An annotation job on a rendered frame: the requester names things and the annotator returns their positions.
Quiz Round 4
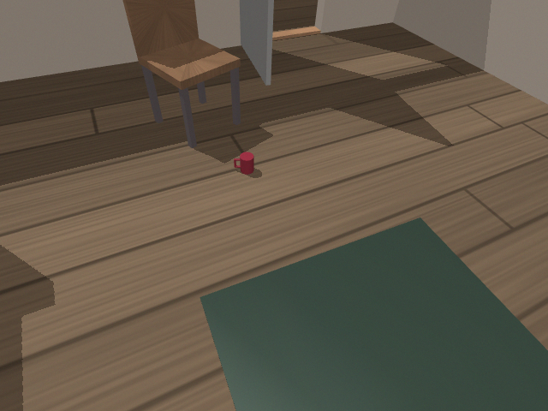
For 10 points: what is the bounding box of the mug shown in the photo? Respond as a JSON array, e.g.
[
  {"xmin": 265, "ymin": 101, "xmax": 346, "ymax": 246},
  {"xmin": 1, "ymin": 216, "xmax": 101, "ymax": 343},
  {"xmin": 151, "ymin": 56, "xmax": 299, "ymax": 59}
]
[{"xmin": 234, "ymin": 152, "xmax": 253, "ymax": 175}]

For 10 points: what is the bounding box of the chair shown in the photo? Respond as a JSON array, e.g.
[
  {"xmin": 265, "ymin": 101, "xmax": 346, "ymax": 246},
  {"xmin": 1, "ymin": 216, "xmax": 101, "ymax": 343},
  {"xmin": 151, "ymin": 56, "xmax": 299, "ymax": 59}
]
[{"xmin": 123, "ymin": 0, "xmax": 241, "ymax": 148}]

